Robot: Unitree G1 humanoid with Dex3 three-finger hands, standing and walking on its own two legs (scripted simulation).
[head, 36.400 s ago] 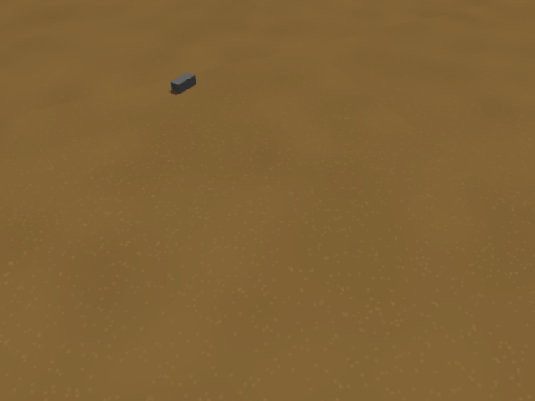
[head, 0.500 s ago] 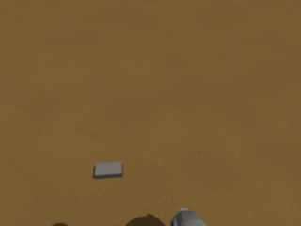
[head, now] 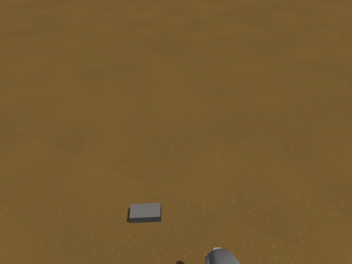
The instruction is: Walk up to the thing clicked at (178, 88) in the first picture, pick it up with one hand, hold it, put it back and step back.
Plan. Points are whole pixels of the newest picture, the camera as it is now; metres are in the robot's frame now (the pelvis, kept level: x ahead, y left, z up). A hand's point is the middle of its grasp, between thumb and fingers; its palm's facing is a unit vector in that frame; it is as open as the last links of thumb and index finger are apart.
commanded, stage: walk up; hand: left
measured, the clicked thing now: (145, 212) +0.55 +0.17 -0.71
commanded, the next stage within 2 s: none
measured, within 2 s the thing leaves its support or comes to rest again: neither
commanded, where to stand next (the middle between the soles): +0.16 -0.05 m, yaw -2 degrees
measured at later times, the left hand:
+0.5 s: hand (107, 256) +0.20 +0.19 -0.13, palm faces -0.15 -0.93 -0.35, open 7.4 cm
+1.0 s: hand out of the picture +0.07 +0.26 -0.13, palm faces -0.18 -0.89 -0.42, open 7.4 cm
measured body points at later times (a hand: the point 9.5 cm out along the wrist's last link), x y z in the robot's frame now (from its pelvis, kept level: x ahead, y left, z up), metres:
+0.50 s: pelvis +0.06 -0.04 +0.01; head +0.11 -0.06 +0.46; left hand +0.20 +0.23 -0.11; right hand +0.11 -0.38 -0.11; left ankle +0.10 +0.10 -0.67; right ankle +0.09 -0.16 -0.71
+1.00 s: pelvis -0.01 -0.02 +0.01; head +0.01 -0.03 +0.46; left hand +0.08 +0.30 -0.10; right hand +0.03 -0.35 -0.10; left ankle +0.09 +0.08 -0.71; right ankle -0.07 -0.12 -0.71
